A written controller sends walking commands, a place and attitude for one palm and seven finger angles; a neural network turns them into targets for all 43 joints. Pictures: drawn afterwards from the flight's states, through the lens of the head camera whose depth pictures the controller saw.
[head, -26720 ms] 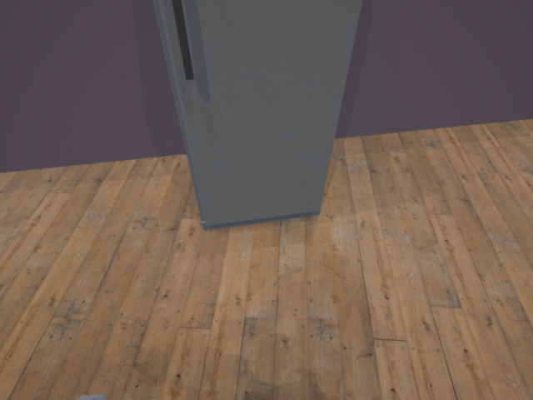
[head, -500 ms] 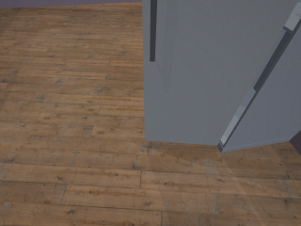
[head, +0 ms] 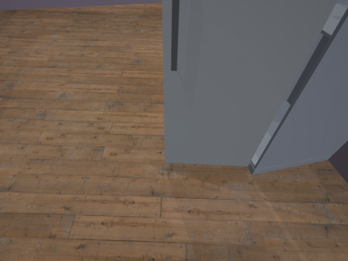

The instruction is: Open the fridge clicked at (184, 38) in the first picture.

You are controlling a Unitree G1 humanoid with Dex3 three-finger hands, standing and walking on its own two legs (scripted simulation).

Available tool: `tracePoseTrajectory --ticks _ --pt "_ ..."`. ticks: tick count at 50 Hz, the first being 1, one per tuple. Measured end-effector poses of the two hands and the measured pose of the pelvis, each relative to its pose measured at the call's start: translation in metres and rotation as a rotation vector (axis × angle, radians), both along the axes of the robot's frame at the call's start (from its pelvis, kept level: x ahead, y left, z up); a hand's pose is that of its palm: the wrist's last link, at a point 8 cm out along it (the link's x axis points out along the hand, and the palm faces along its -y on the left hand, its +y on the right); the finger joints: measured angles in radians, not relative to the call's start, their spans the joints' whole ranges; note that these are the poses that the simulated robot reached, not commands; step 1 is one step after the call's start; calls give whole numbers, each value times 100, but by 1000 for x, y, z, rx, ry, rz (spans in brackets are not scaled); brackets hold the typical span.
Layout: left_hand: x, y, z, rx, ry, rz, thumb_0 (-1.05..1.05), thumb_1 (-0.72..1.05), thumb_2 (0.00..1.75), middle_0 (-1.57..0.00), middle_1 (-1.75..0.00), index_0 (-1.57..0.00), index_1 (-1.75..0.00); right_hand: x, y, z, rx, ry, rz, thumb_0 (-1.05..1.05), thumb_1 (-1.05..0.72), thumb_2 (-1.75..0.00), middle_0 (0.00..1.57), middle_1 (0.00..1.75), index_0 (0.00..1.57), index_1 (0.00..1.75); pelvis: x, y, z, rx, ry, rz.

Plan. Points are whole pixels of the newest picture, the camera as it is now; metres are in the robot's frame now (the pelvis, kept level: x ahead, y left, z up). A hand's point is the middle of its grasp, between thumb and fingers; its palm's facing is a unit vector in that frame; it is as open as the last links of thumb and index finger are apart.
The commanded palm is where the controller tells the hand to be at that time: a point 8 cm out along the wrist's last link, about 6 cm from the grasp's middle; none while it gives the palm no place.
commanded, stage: look to check the result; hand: left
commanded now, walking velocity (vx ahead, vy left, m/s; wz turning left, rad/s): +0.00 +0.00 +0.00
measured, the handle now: (175, 7) +0.76 +0.04 +0.24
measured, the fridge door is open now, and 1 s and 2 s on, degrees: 75 75 75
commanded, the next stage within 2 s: stand and wait in 0.50 s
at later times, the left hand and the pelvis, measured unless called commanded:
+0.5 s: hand out of the picture +0.02 +0.18 -0.17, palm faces +0.00 -0.98 -0.22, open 7.3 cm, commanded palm none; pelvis +0.00 -0.01 +0.00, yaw +0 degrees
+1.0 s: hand out of the picture +0.07 +0.21 -0.16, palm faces -0.02 -0.96 -0.27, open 7.3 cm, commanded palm none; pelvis +0.01 -0.01 +0.00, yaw +0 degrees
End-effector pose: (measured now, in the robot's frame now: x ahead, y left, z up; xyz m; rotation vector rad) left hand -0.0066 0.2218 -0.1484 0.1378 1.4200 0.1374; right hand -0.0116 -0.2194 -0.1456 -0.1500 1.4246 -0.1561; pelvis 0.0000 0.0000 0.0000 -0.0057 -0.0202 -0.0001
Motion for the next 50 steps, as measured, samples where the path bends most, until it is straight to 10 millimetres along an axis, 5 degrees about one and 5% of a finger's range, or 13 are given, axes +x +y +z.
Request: tracePoseTrajectory --ticks 13,34,50 --pt "-11 7 3 20 41 4 0 91 89 -20 -30 -20 -30 10 -10 1 -17 -9 9 1 -91 -90 20 30 20 30 1 -1 0 1 6 -2" --pt "47 16 10 55 -90 -46 0 91 89 -20 -30 -20 -30 51 -40 9 -60 -95 38 1 -91 -90 21 30 20 30 6 -10 2 1 -1 -5" --pt "69 33 18 99 -114 -63 0 91 89 -20 -30 -21 -30 67 -65 17 -106 -101 56 1 -91 -90 21 30 20 30 13 -14 4 2 3 -4"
